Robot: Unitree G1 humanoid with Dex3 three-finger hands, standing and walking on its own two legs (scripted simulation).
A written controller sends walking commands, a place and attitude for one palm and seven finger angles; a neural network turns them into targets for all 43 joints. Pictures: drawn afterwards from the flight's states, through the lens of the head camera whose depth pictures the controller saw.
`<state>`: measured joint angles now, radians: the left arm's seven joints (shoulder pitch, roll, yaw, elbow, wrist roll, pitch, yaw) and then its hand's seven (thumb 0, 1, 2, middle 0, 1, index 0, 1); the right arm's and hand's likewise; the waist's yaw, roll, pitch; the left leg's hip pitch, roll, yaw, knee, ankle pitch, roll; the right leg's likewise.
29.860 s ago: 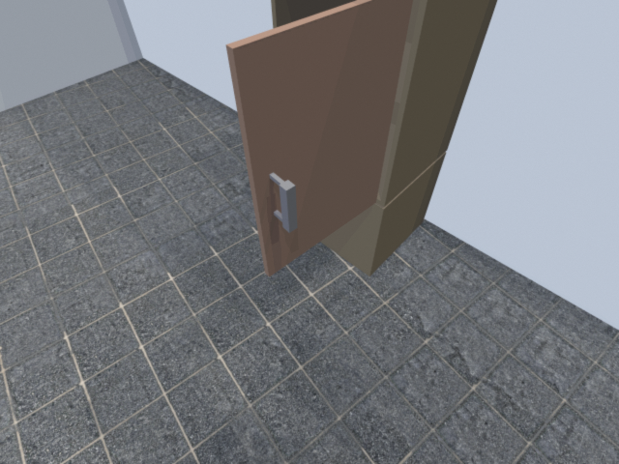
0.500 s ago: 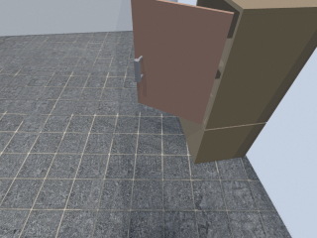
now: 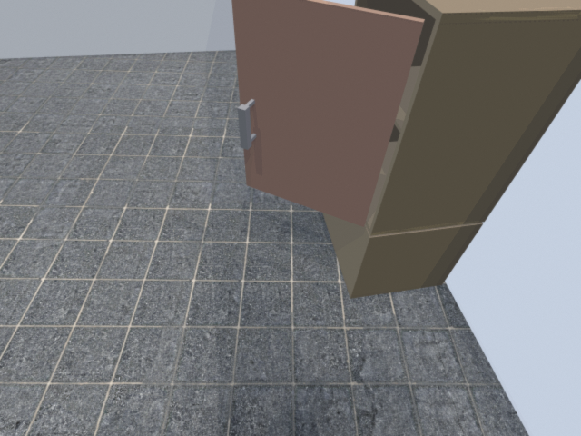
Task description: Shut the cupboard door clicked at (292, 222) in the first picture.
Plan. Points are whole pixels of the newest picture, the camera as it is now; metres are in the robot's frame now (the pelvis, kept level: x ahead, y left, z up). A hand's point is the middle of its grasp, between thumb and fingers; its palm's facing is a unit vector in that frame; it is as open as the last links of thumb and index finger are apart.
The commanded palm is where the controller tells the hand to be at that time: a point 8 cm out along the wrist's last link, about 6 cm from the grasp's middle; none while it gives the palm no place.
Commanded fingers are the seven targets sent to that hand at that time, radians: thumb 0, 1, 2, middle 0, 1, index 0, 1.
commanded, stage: walk to a spot facing it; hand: left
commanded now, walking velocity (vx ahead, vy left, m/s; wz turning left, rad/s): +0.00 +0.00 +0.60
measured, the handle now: (248, 124) +0.89 +0.16 -0.08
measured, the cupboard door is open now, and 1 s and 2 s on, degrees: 55 55 55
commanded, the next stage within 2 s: none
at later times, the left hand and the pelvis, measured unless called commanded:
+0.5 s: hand out of the picture +0.04 +0.24 -0.17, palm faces +0.24 -0.94 -0.24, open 7.4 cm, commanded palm none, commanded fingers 0.00 0.90 0.90 -0.20 -0.30 -0.20 -0.30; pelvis -0.01 +0.02 +0.00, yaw +14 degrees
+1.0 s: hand out of the picture -0.09 +0.16 -0.17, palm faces +0.56 -0.78 -0.29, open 7.4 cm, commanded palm none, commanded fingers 0.00 0.90 0.90 -0.20 -0.30 -0.20 -0.30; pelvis +0.00 -0.04 -0.01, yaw +36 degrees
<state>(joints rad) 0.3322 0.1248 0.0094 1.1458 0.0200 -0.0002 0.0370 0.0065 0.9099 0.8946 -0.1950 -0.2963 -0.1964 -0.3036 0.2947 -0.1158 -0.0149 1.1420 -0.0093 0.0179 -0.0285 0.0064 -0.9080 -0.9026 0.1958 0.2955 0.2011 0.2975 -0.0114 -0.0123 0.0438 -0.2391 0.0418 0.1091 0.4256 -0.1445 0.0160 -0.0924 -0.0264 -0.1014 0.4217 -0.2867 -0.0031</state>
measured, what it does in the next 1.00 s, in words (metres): steps on the spot, turning left: right foot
